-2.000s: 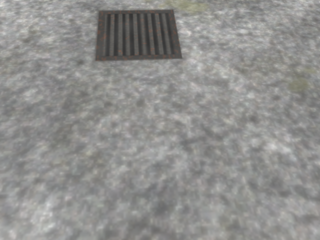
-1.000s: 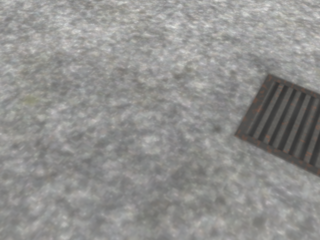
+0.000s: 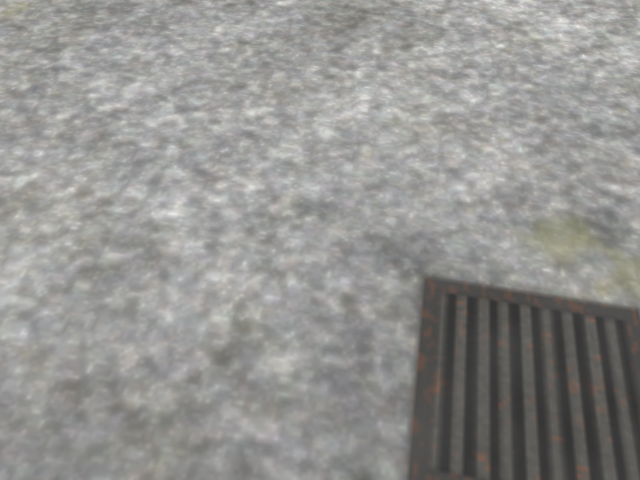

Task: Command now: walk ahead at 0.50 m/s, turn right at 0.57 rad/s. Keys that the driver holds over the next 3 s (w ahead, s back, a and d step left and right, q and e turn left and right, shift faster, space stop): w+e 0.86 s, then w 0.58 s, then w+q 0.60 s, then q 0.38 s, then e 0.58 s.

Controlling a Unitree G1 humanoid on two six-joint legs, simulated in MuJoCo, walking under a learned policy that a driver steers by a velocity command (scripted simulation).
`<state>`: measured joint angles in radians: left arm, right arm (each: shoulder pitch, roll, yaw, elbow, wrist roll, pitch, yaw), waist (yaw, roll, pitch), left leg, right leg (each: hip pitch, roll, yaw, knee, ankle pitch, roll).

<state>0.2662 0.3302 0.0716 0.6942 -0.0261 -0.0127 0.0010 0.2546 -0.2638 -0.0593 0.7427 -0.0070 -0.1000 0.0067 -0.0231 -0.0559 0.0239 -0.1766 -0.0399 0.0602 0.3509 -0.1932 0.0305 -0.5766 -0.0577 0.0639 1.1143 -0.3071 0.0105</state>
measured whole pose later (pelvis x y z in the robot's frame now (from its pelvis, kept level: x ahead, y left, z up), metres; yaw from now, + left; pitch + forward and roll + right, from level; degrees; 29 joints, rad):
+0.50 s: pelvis +0.27 -0.09 +0.00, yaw -18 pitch +1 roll +0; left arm 0.29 0.29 0.06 0.65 -0.01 -0.04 -0.02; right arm 0.15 -0.32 -0.05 0.72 -0.01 -0.10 0.01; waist 0.03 0.02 0.06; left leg -0.57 0.09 -0.07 1.06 -0.30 -0.03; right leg -0.26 0.11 0.05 0.41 -0.16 -0.10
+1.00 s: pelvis +0.55 -0.13 +0.00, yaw -34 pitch +1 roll +2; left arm 0.25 0.32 0.07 0.67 -0.02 -0.02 0.01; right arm 0.28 -0.27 -0.06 0.79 -0.01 -0.10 0.02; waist -0.04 -0.05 0.02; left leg -0.18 -0.03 0.06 0.36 -0.20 0.03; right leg -0.57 -0.04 0.07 1.07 -0.32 0.00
